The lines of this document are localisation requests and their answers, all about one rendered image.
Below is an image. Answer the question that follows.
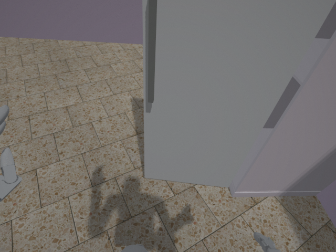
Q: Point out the fridge door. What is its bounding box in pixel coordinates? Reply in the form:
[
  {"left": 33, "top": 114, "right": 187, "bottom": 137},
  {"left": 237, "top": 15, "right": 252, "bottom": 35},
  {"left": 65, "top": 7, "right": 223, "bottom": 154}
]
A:
[{"left": 142, "top": 0, "right": 336, "bottom": 188}]

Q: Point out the robot left hand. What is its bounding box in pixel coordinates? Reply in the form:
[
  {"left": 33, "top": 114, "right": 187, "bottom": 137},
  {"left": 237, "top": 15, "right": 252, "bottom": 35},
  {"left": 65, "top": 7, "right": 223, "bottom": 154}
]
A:
[{"left": 0, "top": 105, "right": 22, "bottom": 202}]

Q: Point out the robot right hand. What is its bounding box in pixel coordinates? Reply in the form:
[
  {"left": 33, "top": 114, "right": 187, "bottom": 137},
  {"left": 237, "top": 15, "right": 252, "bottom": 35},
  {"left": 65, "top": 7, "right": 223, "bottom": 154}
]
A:
[{"left": 254, "top": 232, "right": 281, "bottom": 252}]

